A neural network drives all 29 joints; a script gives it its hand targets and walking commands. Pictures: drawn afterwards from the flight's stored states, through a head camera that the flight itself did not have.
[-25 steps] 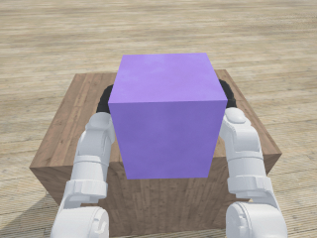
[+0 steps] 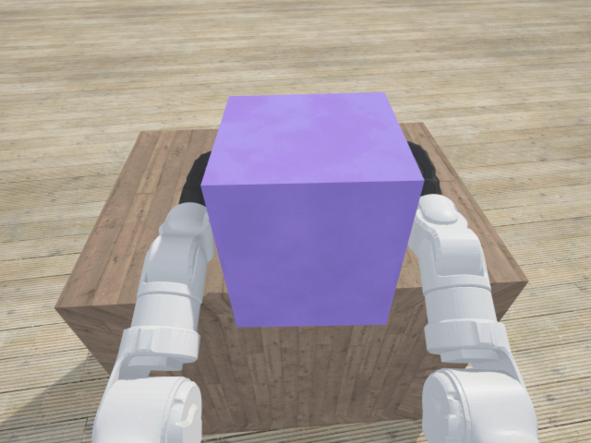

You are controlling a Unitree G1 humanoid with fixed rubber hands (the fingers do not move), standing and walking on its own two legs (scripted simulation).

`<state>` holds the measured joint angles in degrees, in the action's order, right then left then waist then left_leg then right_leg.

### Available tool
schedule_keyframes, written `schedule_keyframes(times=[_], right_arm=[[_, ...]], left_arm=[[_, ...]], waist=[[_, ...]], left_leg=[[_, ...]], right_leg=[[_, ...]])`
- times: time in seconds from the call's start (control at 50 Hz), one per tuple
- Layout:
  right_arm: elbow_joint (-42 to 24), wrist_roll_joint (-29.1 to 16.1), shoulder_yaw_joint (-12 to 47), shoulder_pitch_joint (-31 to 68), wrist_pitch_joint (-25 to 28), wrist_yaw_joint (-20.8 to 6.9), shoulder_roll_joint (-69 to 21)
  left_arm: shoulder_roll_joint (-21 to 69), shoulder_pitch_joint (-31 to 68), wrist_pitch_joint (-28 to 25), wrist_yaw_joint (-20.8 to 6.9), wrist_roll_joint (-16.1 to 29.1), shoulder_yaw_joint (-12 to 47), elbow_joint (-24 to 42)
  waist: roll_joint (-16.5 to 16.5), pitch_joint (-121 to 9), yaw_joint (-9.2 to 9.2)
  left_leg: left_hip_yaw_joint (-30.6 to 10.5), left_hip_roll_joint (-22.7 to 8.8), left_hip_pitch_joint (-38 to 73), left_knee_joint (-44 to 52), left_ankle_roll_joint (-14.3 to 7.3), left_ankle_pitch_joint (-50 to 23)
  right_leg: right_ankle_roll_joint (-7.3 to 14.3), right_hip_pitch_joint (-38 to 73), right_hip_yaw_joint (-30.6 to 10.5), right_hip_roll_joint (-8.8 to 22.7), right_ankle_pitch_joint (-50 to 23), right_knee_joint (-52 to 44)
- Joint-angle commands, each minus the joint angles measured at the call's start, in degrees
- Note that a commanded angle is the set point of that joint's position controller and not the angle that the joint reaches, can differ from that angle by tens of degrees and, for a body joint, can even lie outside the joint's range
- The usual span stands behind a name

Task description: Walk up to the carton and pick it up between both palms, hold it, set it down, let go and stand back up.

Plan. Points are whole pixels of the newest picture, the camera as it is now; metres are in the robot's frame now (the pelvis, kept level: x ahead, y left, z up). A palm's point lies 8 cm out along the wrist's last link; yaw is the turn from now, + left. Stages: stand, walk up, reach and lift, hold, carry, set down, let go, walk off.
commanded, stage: hold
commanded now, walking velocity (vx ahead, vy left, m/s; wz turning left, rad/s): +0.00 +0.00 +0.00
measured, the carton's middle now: (309, 212) +0.39 -0.01 +0.15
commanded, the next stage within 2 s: none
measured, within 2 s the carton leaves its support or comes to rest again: neither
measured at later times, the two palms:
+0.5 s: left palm (198, 206) +0.38 +0.14 +0.16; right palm (422, 198) +0.39 -0.16 +0.17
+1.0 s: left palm (190, 218) +0.36 +0.15 +0.16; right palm (420, 209) +0.37 -0.15 +0.17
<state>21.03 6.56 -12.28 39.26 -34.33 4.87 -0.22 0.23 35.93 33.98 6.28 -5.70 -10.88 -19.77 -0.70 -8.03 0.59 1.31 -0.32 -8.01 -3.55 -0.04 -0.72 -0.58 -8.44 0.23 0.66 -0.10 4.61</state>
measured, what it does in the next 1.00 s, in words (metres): stands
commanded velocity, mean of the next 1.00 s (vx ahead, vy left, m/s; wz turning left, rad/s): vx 0.00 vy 0.00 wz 0.00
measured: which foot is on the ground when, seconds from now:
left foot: down 0.00-1.00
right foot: down 0.00-1.00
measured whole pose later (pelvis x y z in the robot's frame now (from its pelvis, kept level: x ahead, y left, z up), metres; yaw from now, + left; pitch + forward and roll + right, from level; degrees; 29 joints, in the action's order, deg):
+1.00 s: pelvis +0.00 +0.00 +0.00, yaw +0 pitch +2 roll +0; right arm 14.7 7.0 -11.2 35.0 -36.7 4.4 -1.5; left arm 0.7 31.5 36.4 6.1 -5.4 -9.5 -13.5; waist -0.5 -6.6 0.8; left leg 0.9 0.0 -5.7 -2.0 -0.1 -1.2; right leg -0.8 -5.7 0.6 0.9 -0.7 2.6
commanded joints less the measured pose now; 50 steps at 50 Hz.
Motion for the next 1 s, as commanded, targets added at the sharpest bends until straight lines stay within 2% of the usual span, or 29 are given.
schedule_keyframes(times=[0.0, 0.06, 0.08, 0.1, 0.12, 0.18, 0.28, 0.3, 0.34, 0.42, 0.44, 0.48, 0.5, 0.56, 0.58, 0.6, 0.64, 0.68, 0.74, 0.78, 0.8, 0.82, 0.86, 0.88, 0.9, 0.92, 0.94, 0.96, 0.98], right_arm=[[-6.1, -6.9, 24.2, 33.2, 2.3, -7.9, -33.6], [-6.3, -7.0, 23.3, 33.7, 2.7, -8.0, -32.1], [-5.8, -6.6, 23.0, 33.4, 2.7, -8.1, -31.4], [-5.8, -6.7, 22.4, 33.1, 2.8, -8.0, -30.9], [-5.2, -6.7, 22.7, 32.8, 2.9, -8.0, -31.3], [-9.1, -7.6, 24.8, 34.6, 3.4, -7.8, -32.9], [-11.9, -8.6, 26.4, 35.1, 3.3, -7.3, -32.1], [-11.5, -8.7, 26.2, 34.2, 3.2, -7.3, -32.7], [-10.2, -8.7, 26.0, 32.5, 2.7, -7.2, -33.1], [-11.5, -8.1, 25.8, 32.1, 2.2, -7.5, -31.9], [-11.5, -7.8, 25.6, 32.1, 2.1, -7.5, -31.0], [-9.9, -7.3, 24.8, 30.8, 1.9, -7.9, -31.6], [-10.0, -7.6, 25.4, 31.1, 1.8, -8.1, -32.7], [-13.2, -7.6, 26.0, 31.8, 2.1, -7.8, -31.7], [-15.1, -7.6, 26.7, 32.2, 2.2, -7.7, -32.0], [-15.0, -7.9, 26.8, 32.7, 2.1, -7.5, -32.2], [-14.2, -7.9, 26.8, 30.2, 1.1, -7.5, -31.7], [-13.7, -7.9, 26.5, 30.0, 0.5, -7.4, -31.9], [-13.5, -7.5, 25.6, 29.4, 0.1, -7.9, -31.3], [-12.4, -7.1, 25.9, 28.1, 0.0, -8.1, -32.1], [-13.8, -7.1, 26.0, 28.3, 0.1, -8.1, -31.4], [-13.7, -7.2, 26.1, 28.7, 0.1, -8.2, -31.6], [-15.1, -7.6, 26.4, 29.5, 0.5, -7.8, -31.5], [-15.4, -7.2, 26.3, 29.6, 0.8, -7.7, -31.2], [-15.0, -7.3, 26.5, 29.6, 0.7, -7.5, -31.8], [-15.6, -7.5, 26.6, 29.9, 0.9, -7.4, -31.5], [-16.0, -7.5, 26.9, 30.3, 0.9, -7.4, -31.7], [-16.4, -7.3, 27.0, 30.2, 0.6, -7.3, -31.7], [-16.6, -7.5, 26.2, 31.1, 0.7, -7.1, -31.4]], left_arm=[[30.3, 42.0, -3.6, -7.8, 7.6, 21.6, 10.7], [30.6, 40.9, -3.5, -7.7, 7.7, 21.0, 9.7], [29.9, 40.7, -3.4, -7.8, 7.2, 20.7, 9.6], [30.1, 39.9, -3.3, -7.8, 6.7, 20.3, 9.3], [29.9, 41.4, -3.5, -7.6, 7.4, 21.3, 11.1], [31.4, 41.6, -3.9, -7.6, 8.9, 22.8, 13.0], [32.9, 40.8, -3.7, -7.2, 10.1, 24.7, 12.9], [31.7, 41.3, -3.9, -7.2, 9.8, 24.7, 14.8], [31.8, 41.5, -3.7, -7.1, 9.7, 25.2, 16.2], [31.4, 38.4, -3.0, -7.0, 8.9, 23.7, 13.8], [31.6, 37.4, -2.6, -7.1, 8.4, 23.2, 13.1], [30.5, 39.6, -2.8, -7.2, 8.3, 23.7, 16.0], [30.4, 40.1, -2.7, -7.4, 8.0, 23.0, 16.6], [31.1, 37.7, -2.6, -7.5, 8.5, 24.2, 16.0], [31.2, 37.6, -2.6, -7.5, 9.2, 24.2, 16.0], [31.0, 37.5, -2.5, -7.6, 9.2, 24.5, 15.6], [30.1, 38.0, -2.3, -7.5, 9.8, 24.6, 17.6], [29.6, 36.8, -1.6, -7.7, 8.3, 24.0, 16.6], [29.2, 35.0, -1.1, -7.6, 7.2, 23.0, 16.6], [28.7, 35.9, -1.3, -7.7, 7.5, 23.3, 16.9], [29.6, 35.9, -1.3, -7.9, 7.8, 23.8, 17.2], [29.5, 37.1, -1.2, -7.9, 8.0, 23.6, 18.0], [30.5, 36.4, -1.3, -8.1, 8.2, 24.5, 17.4], [30.3, 36.5, -1.5, -8.1, 8.4, 24.7, 18.4], [30.2, 37.0, -1.6, -8.3, 8.9, 24.7, 18.3], [29.9, 37.7, -1.8, -8.4, 9.1, 24.7, 18.5], [30.0, 38.6, -1.8, -8.6, 9.4, 25.5, 18.6], [30.3, 37.5, -1.7, -8.7, 9.5, 25.6, 18.8], [30.4, 38.1, -1.5, -8.8, 9.4, 24.8, 17.4]], waist=[[1.4, -21.9, -0.19], [0.1, -21.5, -0.10], [0.8, -21.7, -0.04], [-1.6, -21.6, -0.38], [-2.0, -20.9, -0.13], [1.7, -24.8, 0.29], [0.9, -25.6, 0.54], [1.0, -26.1, 1.16], [-0.9, -25.5, 0.88], [1.8, -24.5, 0.53], [0.0, -23.8, -0.20], [-0.2, -23.8, 0.49], [0.7, -23.9, -0.02], [0.4, -25.1, -0.25], [2.7, -24.9, -0.03], [2.0, -25.0, 0.54], [2.6, -24.4, 0.50], [-0.1, -21.8, -0.07], [0.3, -22.3, -0.06], [1.2, -21.5, -0.18], [1.3, -23.0, 0.43], [0.9, -21.3, -0.27], [-0.6, -23.1, 0.18], [-0.3, -23.0, 0.25], [0.3, -23.7, 1.36], [0.9, -23.7, 0.92], [-0.8, -24.0, 0.69], [-0.1, -22.1, 0.93], [-1.5, -22.1, 0.49]], left_leg=[[-1.1, 2.2, 9.8, -1.8, 0.1, -3.3], [-1.2, 2.3, 10.9, -2.3, 0.4, -5.2], [-1.5, 2.3, 11.1, -2.1, 0.3, -6.0], [-1.2, 2.3, 11.6, -2.1, 0.5, -5.9], [-1.4, 2.3, 11.0, -2.3, 0.9, -7.8], [-2.0, 2.3, 13.2, -2.9, 0.7, -11.0], [-2.2, 2.2, 14.1, -3.6, 1.2, -12.8], [-2.2, 2.5, 14.3, -3.7, 1.4, -13.2], [-1.6, 2.5, 14.3, -3.4, 1.2, -13.4], [-2.3, 2.0, 14.1, -2.5, 1.2, -13.9], [-2.0, 2.1, 14.1, -2.4, 1.0, -13.5], [-2.2, 2.1, 13.7, -2.0, 1.2, -12.2], [-1.6, 2.4, 13.7, -1.8, 1.1, -11.9], [-2.2, 2.2, 13.7, -1.7, 0.9, -13.7], [-2.2, 2.4, 13.6, -1.7, 0.8, -14.3], [-2.1, 2.3, 13.1, -1.6, 0.8, -13.7], [-2.0, 2.6, 13.7, -1.5, 0.7, -11.7], [-1.7, 2.4, 12.0, -0.7, 0.8, -10.0], [-1.7, 2.3, 13.1, -0.2, 0.1, -7.1], [-1.8, 2.2, 12.6, -0.6, 0.1, -8.4], [-1.9, 2.0, 12.6, -0.7, 0.5, -8.3], [-1.5, 1.9, 12.1, -0.7, 0.5, -8.9], [-1.5, 2.0, 12.6, -1.3, 0.7, -9.3], [-1.0, 2.3, 12.8, -1.5, 1.0, -10.5], [-1.5, 2.4, 13.2, -1.7, 1.0, -9.7], [-1.3, 2.3, 13.1, -1.7, 0.8, -9.8], [-1.5, 2.1, 12.8, -1.6, 1.1, -8.8], [-1.7, 1.9, 10.8, -1.2, 0.8, -7.8], [-1.4, 1.9, 11.1, -0.9, 0.7, -5.9]], right_leg=[[-0.9, 7.9, -0.4, -2.9, -5.6, 2.1], [-0.8, 7.6, -0.3, -3.0, -6.8, 1.7], [-0.8, 7.8, -0.5, -3.0, -7.7, 1.5], [-0.8, 7.6, -0.8, -2.7, -7.5, 1.1], [-0.5, 8.4, -0.4, -2.9, -8.2, 1.3], [-0.6, 10.0, -0.7, -3.0, -11.5, 1.8], [-0.8, 10.2, -0.9, -2.7, -13.3, 2.4], [-0.7, 10.7, -0.8, -2.8, -14.1, 2.4], [-0.8, 10.9, -1.1, -2.8, -15.3, 2.1], [-0.8, 11.3, -0.1, -2.6, -14.9, 1.7], [-0.9, 11.5, -0.6, -2.6, -14.5, 1.6], [-0.7, 11.0, -0.8, -2.7, -13.4, 1.4], [-1.0, 11.5, -0.8, -2.7, -14.1, 1.0], [-1.3, 13.3, -1.0, -2.6, -16.5, 1.7], [-1.8, 13.0, -0.7, -2.7, -17.1, 2.0], [-1.7, 14.0, -1.1, -2.6, -18.3, 1.9], [-1.6, 13.1, -0.6, -2.5, -15.4, 1.6], [-1.1, 12.9, -0.7, -2.6, -12.7, 0.8], [-1.3, 11.9, -1.0, -2.4, -10.6, 0.8], [-1.2, 12.1, -0.6, -2.8, -11.2, 0.8], [-1.0, 12.1, -0.2, -3.0, -10.5, 0.7], [-1.5, 11.3, -0.5, -2.9, -10.5, 1.1], [-1.2, 10.4, -0.8, -2.4, -11.2, 0.6], [-1.3, 10.2, -0.2, -2.9, -10.7, 0.5], [-1.1, 10.1, -0.3, -2.9, -10.6, 0.2], [-1.3, 10.5, -0.3, -2.8, -11.0, 0.6], [-0.9, 10.3, -0.3, -2.8, -9.8, 0.5], [-0.8, 10.4, -0.4, -2.7, -8.6, 0.5], [-1.0, 9.4, -0.3, -2.8, -7.3, 0.6]])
